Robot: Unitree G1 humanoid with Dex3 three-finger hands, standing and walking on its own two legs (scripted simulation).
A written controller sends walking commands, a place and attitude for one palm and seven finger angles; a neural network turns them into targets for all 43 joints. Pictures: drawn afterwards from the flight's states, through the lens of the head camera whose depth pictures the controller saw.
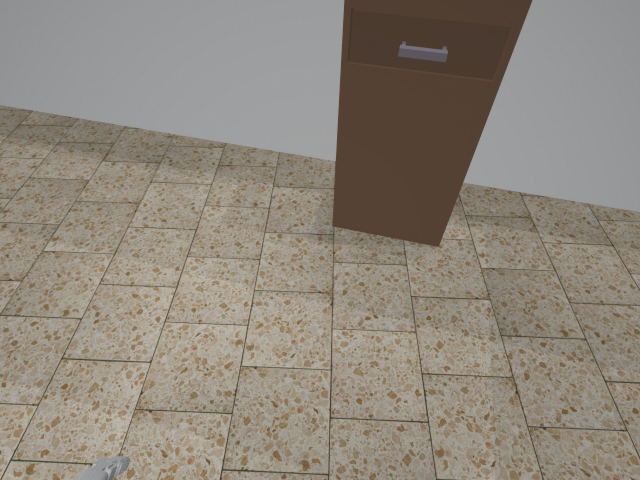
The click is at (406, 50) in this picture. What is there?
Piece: drawer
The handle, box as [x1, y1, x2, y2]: [398, 41, 447, 61]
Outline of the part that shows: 399,48 398,56 445,61 447,54 446,46 443,46 440,50 406,46 405,42 403,41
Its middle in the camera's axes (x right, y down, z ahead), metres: +0.28 -0.51 +1.05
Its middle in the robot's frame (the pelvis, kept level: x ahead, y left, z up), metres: +1.15 -0.22 +0.03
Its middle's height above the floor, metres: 0.80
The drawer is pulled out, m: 0.00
